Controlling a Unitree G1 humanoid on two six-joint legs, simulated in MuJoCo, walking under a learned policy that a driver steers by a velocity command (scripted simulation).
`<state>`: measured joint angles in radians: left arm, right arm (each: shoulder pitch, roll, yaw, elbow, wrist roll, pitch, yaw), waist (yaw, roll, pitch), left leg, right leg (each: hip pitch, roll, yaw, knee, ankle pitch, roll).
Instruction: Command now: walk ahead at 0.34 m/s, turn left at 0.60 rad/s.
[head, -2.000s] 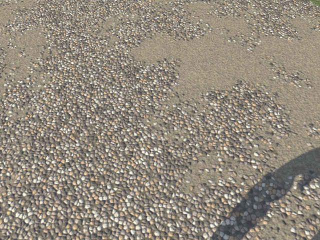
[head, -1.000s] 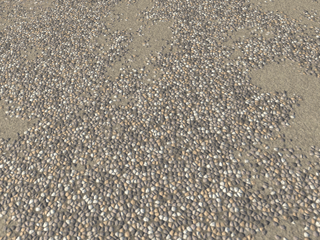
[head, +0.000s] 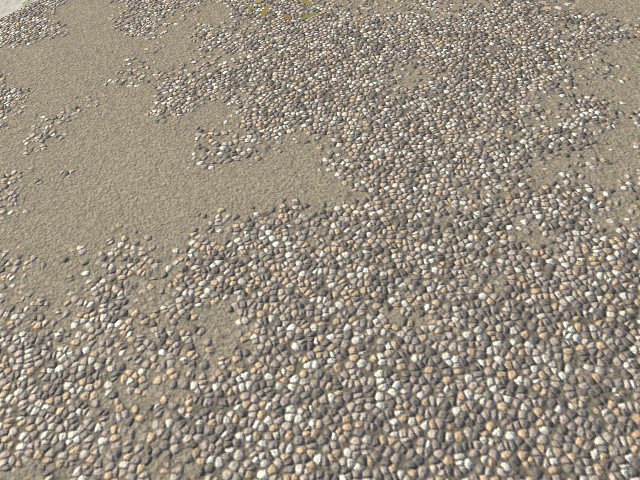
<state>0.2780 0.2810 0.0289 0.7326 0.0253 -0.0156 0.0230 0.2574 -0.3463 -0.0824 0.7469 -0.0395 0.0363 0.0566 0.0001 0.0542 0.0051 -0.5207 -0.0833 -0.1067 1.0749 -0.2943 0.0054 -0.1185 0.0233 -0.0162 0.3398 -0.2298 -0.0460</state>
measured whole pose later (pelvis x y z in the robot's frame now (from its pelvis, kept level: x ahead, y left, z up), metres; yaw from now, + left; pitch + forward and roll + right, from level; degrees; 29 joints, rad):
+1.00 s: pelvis +0.50 +0.20 -0.02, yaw +37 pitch +1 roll +0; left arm 0.13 0.27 0.02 0.70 0.04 -0.05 0.01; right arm 0.37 -0.31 -0.06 0.83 -0.02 -0.03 0.01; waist -0.06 0.03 0.06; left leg -0.30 -0.10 -0.08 1.16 -0.38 0.08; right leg -0.37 0.02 -0.07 0.55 -0.19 -0.04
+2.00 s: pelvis +0.92 +0.54 -0.02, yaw +42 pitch +0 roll +1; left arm 0.13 0.24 0.04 0.83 0.03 -0.06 -0.01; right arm 0.38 -0.23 -0.03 1.01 -0.02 -0.07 0.00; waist -0.04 0.01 0.06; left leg -0.20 -0.04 -0.01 1.07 -0.41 0.08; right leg -0.38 0.02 -0.10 0.57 -0.19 -0.09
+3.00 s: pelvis +1.14 +0.78 +0.00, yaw +41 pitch -2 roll +0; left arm 0.27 0.14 0.00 1.11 0.01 -0.01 0.04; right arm 0.26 -0.16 -0.01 1.08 -0.01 -0.02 -0.03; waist -0.01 0.01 0.01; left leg -0.20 -0.04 0.09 0.37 -0.16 0.07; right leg -0.17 -0.01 -0.02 0.42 -0.22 0.00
